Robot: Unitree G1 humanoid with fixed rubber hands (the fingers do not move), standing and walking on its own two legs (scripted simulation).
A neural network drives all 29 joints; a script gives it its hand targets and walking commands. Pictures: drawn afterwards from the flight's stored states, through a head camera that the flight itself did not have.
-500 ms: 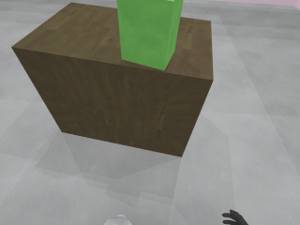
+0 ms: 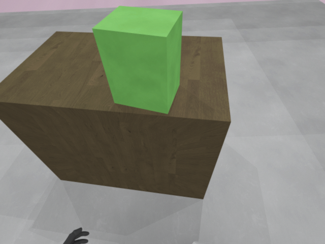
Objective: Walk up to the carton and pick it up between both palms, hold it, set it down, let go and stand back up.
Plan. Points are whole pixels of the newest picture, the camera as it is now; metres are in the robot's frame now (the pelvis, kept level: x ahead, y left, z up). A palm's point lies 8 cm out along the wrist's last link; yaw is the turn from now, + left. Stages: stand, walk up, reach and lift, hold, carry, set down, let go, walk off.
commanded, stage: walk up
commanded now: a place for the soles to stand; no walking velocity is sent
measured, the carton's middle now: (144, 62) +0.64 +0.05 +0.11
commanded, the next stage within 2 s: none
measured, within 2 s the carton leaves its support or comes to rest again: neither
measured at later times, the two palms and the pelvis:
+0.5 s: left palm (41, 242) +0.17 +0.33 -0.12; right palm (226, 202) +0.24 -0.17 -0.09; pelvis +0.14 +0.07 +0.00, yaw +0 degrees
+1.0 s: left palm (59, 193) +0.28 +0.31 -0.09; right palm (233, 204) +0.24 -0.19 -0.10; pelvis +0.18 +0.06 +0.01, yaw -1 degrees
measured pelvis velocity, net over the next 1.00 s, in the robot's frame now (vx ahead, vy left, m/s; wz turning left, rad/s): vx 0.18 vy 0.06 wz -0.02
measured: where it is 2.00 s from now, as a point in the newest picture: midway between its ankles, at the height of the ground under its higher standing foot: outside the picture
